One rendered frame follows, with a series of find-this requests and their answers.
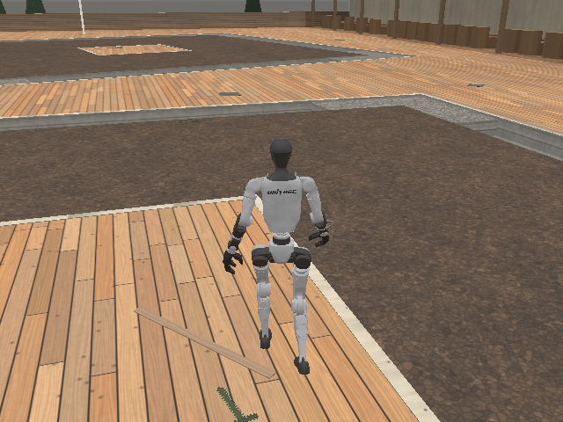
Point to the right robot forearm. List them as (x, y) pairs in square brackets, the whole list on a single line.
[(322, 226)]

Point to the left robot upper arm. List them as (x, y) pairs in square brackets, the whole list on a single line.
[(252, 187)]

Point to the robot right thigh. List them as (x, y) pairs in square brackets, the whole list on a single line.
[(300, 273)]

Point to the robot left hand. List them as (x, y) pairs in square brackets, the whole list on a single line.
[(228, 262)]

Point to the robot right hand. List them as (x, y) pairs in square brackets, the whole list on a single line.
[(324, 240)]

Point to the left robot forearm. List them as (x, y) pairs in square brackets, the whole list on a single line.
[(236, 237)]

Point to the right robot upper arm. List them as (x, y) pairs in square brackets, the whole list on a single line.
[(309, 186)]

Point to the robot thigh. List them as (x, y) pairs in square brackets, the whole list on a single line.
[(260, 261), (300, 273)]

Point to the robot left thigh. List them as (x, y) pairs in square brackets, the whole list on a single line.
[(260, 261)]

